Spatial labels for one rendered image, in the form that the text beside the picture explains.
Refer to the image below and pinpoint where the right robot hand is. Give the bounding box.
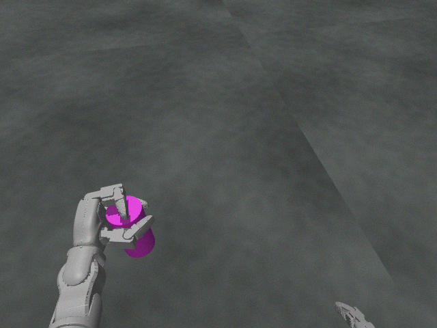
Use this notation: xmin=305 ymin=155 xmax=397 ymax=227
xmin=335 ymin=302 xmax=375 ymax=328

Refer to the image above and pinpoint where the can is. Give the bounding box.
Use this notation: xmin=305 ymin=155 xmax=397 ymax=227
xmin=106 ymin=195 xmax=155 ymax=258

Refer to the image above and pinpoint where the left robot hand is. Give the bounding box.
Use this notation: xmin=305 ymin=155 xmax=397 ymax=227
xmin=73 ymin=184 xmax=154 ymax=252

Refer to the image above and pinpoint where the left robot arm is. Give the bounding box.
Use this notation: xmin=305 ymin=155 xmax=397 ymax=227
xmin=48 ymin=245 xmax=106 ymax=328

